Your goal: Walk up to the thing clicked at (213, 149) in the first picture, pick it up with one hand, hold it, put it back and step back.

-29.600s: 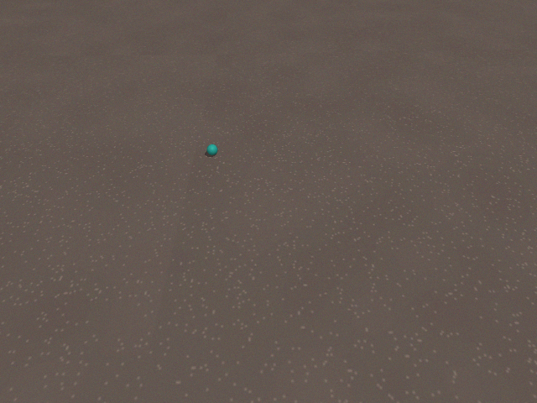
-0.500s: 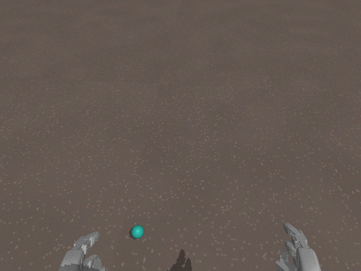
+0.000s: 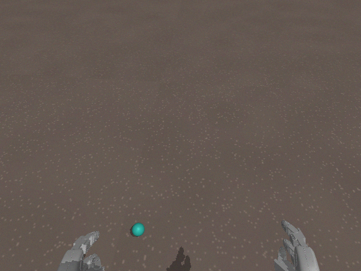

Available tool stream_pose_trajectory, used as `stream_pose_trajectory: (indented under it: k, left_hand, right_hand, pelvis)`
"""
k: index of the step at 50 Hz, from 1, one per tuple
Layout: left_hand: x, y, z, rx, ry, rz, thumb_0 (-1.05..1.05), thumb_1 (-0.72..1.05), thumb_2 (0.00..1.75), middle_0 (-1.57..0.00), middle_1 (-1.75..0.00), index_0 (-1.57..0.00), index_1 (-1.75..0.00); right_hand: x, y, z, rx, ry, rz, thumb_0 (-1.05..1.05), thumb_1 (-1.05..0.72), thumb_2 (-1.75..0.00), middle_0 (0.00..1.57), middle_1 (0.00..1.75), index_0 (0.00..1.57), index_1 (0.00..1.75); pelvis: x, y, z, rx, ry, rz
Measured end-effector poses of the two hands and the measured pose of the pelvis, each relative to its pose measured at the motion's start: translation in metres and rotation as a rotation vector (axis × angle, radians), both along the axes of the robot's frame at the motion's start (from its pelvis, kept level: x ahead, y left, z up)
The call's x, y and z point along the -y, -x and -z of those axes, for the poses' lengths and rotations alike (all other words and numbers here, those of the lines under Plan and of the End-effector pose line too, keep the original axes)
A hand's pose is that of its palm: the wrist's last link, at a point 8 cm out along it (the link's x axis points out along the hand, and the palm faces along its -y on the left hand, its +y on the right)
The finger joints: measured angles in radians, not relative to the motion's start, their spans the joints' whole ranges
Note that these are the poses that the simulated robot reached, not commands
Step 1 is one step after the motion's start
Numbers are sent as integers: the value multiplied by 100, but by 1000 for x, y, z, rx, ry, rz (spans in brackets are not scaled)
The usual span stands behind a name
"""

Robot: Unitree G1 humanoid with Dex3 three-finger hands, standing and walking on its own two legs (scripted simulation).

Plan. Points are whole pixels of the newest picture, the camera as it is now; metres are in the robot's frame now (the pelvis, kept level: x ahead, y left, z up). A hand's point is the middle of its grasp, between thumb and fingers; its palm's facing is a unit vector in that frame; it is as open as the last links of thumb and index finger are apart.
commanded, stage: home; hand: left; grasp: from above
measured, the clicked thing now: (138, 229) +0.47 +0.23 -0.68
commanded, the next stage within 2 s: stand in 0.68 s
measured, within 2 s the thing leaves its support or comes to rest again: neither
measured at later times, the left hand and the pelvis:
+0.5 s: hand (105, 266) +0.17 +0.18 -0.04, palm faces +0.05 -0.98 -0.21, open 7.4 cm; pelvis +0.01 +0.00 +0.00, yaw +0 degrees
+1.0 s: hand out of the picture +0.14 +0.23 -0.10, palm faces +0.02 -0.94 -0.34, open 7.4 cm; pelvis +0.00 +0.00 +0.02, yaw +0 degrees
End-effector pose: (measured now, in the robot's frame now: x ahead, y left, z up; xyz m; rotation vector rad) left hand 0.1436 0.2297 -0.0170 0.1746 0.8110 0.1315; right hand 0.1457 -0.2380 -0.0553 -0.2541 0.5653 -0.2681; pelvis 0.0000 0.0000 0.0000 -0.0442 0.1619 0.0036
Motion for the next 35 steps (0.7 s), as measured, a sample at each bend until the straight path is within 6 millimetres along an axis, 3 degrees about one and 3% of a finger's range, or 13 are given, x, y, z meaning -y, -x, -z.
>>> stream_pose_trajectory:
  k: [35]
  left_hand:
    - [3,-14,0,3,-2,0,1,90,90,-20,-29,-20,-30]
  right_hand:
    - [6,-13,2,-22,2,6,2,-90,-89,20,30,20,30]
  pelvis:
    - [3,-13,1,-18,-1,0]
